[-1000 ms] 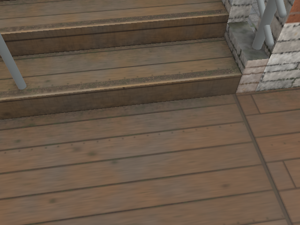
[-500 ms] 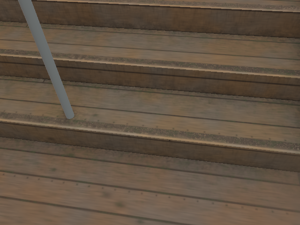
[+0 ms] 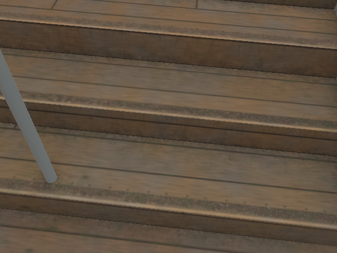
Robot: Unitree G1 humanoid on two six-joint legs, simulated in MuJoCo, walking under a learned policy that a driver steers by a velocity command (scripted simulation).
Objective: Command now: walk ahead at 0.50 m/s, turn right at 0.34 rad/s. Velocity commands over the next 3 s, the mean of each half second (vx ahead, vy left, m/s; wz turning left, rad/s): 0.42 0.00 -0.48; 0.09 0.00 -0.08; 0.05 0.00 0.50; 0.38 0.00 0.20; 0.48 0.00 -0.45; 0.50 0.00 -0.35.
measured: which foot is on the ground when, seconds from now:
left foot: down 0.00-0.36, up 0.38-0.78, down 0.80-1.00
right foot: up 0.00-0.32, down 0.34-0.84, up 0.86-1.00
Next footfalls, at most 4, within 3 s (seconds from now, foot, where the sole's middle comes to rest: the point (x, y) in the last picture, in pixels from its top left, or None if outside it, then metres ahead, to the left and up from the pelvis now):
0.34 right None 0.33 -0.16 -0.78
0.80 left None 0.41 0.03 -0.78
1.22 right None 0.32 -0.22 -0.78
1.80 left None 0.32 0.03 -0.78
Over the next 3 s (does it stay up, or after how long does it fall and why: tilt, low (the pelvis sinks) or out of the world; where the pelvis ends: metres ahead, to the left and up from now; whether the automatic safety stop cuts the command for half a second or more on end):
stays up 0.95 -0.13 0.26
